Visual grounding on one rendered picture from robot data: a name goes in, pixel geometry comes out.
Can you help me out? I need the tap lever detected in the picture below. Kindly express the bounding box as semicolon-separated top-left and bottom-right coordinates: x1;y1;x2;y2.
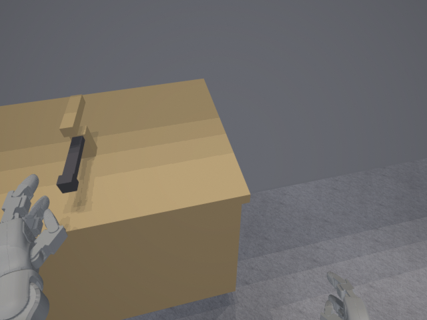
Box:
56;136;85;193

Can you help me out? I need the robot left forearm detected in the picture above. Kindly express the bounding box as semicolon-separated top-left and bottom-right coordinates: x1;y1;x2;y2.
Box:
0;269;49;320

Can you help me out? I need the right robot hand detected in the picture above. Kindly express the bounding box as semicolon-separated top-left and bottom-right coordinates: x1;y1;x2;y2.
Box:
320;271;371;320

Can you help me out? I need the counter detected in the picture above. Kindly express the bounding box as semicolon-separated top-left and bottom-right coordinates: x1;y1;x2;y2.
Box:
0;79;251;320

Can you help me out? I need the left robot hand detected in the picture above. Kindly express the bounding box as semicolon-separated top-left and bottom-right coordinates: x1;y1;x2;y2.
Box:
0;174;68;277

